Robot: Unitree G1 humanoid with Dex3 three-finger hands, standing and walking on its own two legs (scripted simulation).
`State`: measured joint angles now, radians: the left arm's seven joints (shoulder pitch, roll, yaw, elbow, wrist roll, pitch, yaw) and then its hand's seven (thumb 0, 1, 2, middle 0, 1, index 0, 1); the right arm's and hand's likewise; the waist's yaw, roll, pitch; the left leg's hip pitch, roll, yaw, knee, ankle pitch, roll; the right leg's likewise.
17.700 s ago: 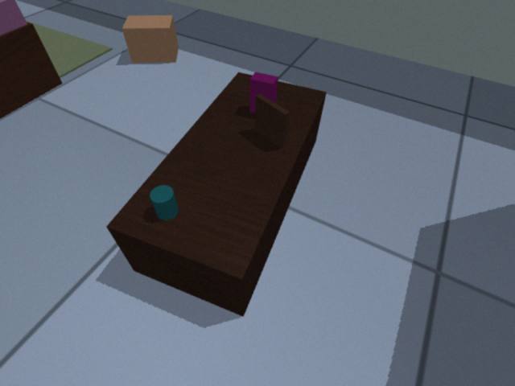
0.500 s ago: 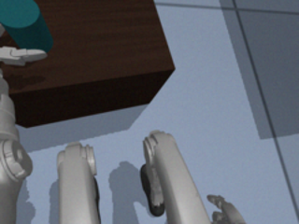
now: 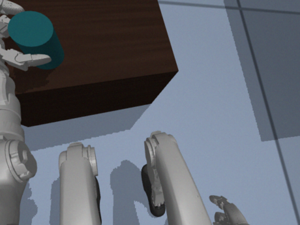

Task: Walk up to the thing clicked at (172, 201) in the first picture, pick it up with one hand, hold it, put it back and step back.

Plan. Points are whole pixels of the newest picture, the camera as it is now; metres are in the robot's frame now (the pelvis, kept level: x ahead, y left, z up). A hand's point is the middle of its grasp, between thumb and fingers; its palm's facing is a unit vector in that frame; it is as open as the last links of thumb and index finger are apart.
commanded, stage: settle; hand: left
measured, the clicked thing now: (40, 43) +0.54 +0.19 -0.01
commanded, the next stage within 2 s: lift in 1.30 s
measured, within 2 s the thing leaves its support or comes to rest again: leaves its support in 0.22 s
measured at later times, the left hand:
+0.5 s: hand out of the picture +0.54 +0.23 +0.07, palm faces +0.17 -0.98 -0.05, open 11.2 cm
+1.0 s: hand out of the picture +0.53 +0.23 +0.10, palm faces +0.15 -0.99 -0.06, open 11.2 cm
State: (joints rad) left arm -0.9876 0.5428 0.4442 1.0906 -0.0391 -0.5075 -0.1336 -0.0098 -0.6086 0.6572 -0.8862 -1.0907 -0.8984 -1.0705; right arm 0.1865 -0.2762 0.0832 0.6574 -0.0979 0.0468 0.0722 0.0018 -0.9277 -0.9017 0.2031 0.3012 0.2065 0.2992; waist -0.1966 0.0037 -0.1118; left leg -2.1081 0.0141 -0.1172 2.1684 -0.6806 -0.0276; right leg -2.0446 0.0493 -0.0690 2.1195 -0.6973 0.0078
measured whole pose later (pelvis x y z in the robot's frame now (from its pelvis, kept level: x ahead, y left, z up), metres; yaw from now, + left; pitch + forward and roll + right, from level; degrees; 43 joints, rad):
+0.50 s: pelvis +0.01 +0.00 +0.06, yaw +1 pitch +36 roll -5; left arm -0.90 0.49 0.39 1.01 -0.06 -0.41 -0.10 -0.01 -0.61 0.70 -0.76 -1.33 -0.77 -1.32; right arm 0.21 -0.26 0.06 0.67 -0.05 0.04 0.03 0.00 -0.94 -0.91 0.20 0.30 0.21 0.30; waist -0.16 0.03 -0.17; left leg -1.94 0.02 -0.09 1.97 -0.67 -0.02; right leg -1.88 0.05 -0.05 1.93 -0.69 0.01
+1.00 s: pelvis +0.02 +0.01 +0.10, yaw +2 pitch +36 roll -5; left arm -0.87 0.48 0.38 1.01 -0.06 -0.41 -0.13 -0.01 -0.61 0.73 -0.76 -1.29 -0.77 -1.27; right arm 0.20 -0.25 0.05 0.66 -0.04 0.02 0.03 0.00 -0.93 -0.91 0.20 0.30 0.21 0.30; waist -0.15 0.03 -0.17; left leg -1.81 0.02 -0.08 1.85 -0.66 -0.01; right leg -1.75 0.04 -0.04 1.80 -0.68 0.01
